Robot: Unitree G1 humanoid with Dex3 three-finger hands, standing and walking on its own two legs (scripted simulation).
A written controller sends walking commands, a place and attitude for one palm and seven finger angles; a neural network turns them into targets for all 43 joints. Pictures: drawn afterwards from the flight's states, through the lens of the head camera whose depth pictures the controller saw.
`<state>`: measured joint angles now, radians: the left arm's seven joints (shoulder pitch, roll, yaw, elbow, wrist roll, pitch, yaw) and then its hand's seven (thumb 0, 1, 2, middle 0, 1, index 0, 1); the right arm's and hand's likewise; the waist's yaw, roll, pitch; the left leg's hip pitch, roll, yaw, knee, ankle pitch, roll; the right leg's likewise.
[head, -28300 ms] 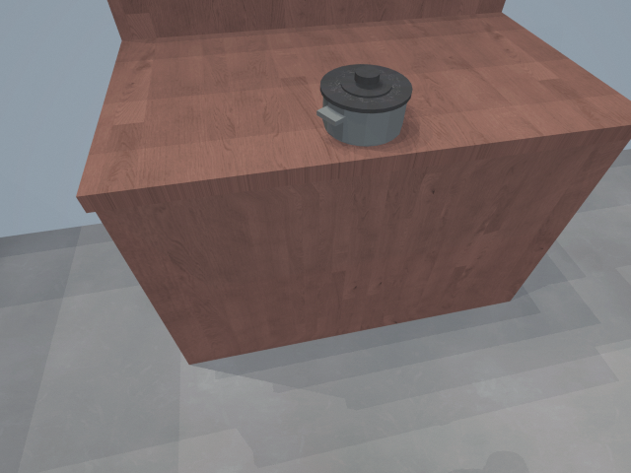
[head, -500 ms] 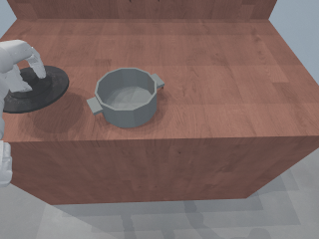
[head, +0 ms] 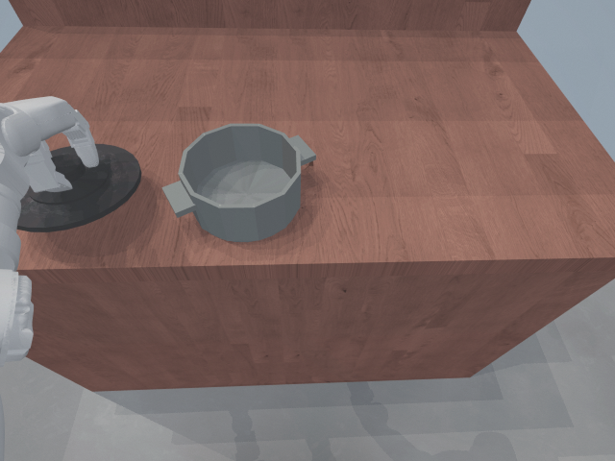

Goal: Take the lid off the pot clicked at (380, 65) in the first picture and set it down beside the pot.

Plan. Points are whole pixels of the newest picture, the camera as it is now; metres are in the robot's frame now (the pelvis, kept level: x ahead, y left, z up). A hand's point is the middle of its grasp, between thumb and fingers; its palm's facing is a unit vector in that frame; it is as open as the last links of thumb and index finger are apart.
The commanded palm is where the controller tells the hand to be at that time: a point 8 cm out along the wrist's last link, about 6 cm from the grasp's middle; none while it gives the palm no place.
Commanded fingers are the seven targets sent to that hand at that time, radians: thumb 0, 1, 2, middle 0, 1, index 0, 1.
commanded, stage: lower the lid onto the table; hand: left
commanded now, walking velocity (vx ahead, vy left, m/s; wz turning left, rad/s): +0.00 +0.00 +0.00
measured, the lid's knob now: (63, 169) +0.48 +0.31 +0.11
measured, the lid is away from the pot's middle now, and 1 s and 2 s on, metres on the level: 0.23 0.24 0.25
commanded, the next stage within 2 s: open the fingers wide in 0.70 s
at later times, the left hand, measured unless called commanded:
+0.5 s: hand (59, 179) +0.46 +0.30 +0.11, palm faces -0.47 -0.14 -0.87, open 7.6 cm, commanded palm +0.48 +0.31 +0.17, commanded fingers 0.00 0.62 1.03 -0.83 -1.00 -0.87 -0.99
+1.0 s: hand (60, 196) +0.45 +0.31 +0.09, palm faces -0.41 -0.08 -0.91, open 7.6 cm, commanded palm +0.47 +0.31 +0.15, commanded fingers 0.00 0.45 0.92 -0.70 -0.97 -0.72 -0.96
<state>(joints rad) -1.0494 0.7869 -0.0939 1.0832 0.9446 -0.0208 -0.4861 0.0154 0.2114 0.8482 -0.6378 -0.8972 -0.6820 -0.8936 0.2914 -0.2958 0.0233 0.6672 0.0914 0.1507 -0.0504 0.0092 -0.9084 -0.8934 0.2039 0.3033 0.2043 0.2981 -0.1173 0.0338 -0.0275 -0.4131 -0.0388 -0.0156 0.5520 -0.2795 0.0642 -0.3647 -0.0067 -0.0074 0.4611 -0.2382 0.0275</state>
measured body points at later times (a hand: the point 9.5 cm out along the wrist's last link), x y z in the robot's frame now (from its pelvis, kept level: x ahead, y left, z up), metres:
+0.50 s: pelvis +0.00 +0.00 -0.01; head +0.07 +0.01 +0.44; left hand +0.48 +0.31 +0.16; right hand +0.02 -0.29 -0.12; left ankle -0.01 +0.08 -0.73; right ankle -0.01 -0.15 -0.73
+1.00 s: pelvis -0.01 +0.01 -0.01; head +0.06 +0.02 +0.43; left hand +0.46 +0.31 +0.14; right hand +0.02 -0.27 -0.13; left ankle -0.01 +0.08 -0.73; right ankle -0.01 -0.15 -0.73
